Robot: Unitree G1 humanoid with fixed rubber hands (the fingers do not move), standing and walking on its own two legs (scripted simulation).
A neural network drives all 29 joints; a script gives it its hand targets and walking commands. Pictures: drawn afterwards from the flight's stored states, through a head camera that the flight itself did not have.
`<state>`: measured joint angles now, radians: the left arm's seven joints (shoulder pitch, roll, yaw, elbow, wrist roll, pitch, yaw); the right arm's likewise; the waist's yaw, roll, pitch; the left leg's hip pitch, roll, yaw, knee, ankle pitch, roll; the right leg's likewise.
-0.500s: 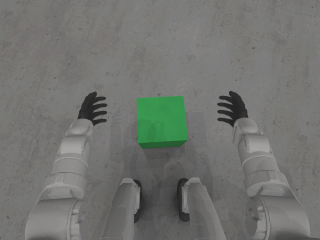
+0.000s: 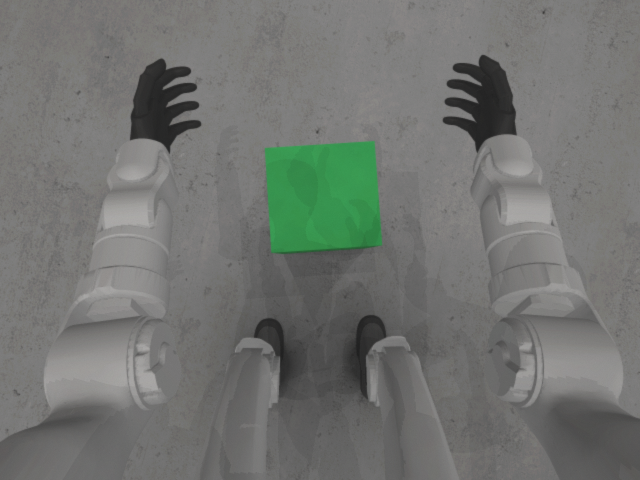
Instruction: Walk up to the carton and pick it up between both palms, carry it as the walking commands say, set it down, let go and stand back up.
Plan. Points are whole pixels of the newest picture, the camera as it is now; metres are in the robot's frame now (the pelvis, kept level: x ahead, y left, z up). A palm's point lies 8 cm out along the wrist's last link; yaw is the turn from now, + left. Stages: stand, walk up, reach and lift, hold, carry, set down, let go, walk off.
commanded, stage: reach and lift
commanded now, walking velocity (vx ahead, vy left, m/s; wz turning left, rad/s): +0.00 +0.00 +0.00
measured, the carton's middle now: (322, 205) +0.47 +0.00 -0.53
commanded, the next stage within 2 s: none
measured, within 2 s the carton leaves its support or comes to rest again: neither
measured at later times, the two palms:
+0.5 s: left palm (194, 171) +0.48 +0.20 -0.25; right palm (449, 166) +0.49 -0.19 -0.25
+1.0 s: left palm (220, 188) +0.48 +0.19 -0.39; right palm (420, 184) +0.49 -0.18 -0.39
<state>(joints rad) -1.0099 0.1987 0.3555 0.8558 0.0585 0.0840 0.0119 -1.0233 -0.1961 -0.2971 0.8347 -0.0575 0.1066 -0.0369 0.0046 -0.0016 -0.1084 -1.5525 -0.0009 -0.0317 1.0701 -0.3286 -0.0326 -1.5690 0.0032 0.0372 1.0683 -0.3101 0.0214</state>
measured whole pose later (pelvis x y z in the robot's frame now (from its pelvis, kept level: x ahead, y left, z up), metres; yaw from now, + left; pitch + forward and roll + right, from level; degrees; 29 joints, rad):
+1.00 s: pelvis -0.05 +0.00 -0.24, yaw +1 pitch +45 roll +1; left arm -1.31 0.31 0.17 1.04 -0.15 0.07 0.12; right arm -1.34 -0.35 -0.15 1.08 0.16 0.06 -0.11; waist 0.00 0.00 0.14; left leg -2.24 -0.05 -0.05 2.00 -0.55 -0.06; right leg -2.26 0.04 0.06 2.00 -0.53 0.05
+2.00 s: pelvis -0.06 +0.00 -0.28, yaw +1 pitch +39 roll +0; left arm -1.46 0.28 0.07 1.15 -0.20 0.01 0.14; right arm -1.48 -0.32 -0.05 1.18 0.22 0.00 -0.12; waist 0.00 0.00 0.34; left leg -2.28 -0.04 -0.04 2.16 -0.56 -0.06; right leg -2.29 0.03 0.05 2.15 -0.54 0.05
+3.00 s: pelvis -0.05 +0.00 -0.28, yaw +1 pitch +40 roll +0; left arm -1.34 0.17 0.34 0.89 0.03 0.21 0.14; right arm -1.36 -0.20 -0.28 0.92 -0.01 0.22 -0.09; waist -0.01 0.01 0.20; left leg -2.30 -0.08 -0.06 2.16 -0.57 -0.07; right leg -2.31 0.07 0.07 2.16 -0.55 0.07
